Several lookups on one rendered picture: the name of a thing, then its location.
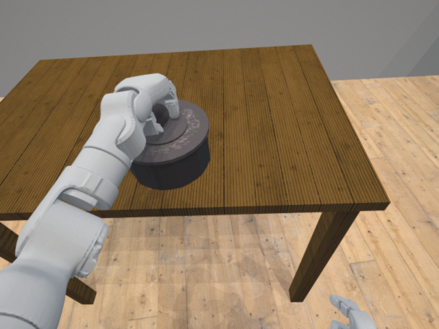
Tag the table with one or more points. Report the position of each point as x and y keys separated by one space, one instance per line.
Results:
x=279 y=140

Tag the pot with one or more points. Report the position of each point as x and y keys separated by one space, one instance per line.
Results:
x=175 y=174

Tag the lid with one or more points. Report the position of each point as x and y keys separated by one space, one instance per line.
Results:
x=180 y=137

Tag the knob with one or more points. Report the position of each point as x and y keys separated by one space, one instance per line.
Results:
x=161 y=113

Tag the right robot hand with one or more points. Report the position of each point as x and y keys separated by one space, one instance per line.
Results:
x=358 y=319

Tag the left robot hand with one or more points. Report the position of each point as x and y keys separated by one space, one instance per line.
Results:
x=158 y=87

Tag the robot left upper arm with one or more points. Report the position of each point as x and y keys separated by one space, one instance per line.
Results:
x=66 y=243

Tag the left robot forearm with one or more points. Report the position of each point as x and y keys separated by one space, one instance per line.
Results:
x=92 y=181

